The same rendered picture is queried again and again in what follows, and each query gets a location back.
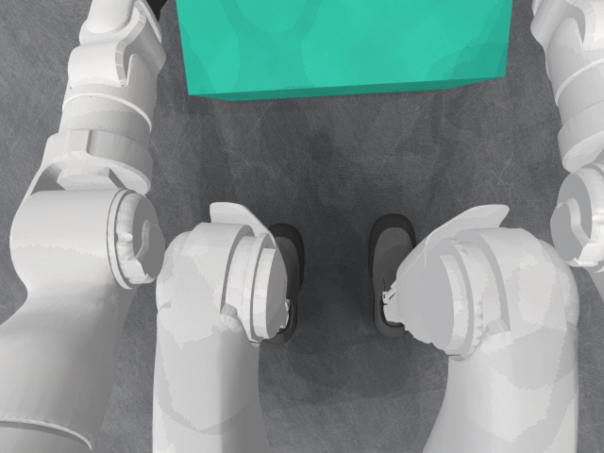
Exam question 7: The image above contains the robot left shin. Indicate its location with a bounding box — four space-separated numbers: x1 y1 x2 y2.
156 202 290 339

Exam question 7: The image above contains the carton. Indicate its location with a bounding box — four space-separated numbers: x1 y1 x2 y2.
176 0 512 102

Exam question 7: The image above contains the robot left forearm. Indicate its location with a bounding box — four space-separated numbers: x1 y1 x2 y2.
9 0 166 279

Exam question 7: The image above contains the right robot upper arm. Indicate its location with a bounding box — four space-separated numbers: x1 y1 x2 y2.
550 160 604 303

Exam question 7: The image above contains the left robot upper arm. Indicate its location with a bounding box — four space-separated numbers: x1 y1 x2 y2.
0 188 165 453

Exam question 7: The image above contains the robot left hand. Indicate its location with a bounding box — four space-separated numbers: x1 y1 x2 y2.
146 0 167 22

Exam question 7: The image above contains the right robot thigh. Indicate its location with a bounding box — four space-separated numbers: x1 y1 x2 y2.
417 227 579 453

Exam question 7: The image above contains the robot right forearm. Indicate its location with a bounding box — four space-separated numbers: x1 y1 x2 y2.
530 0 604 173

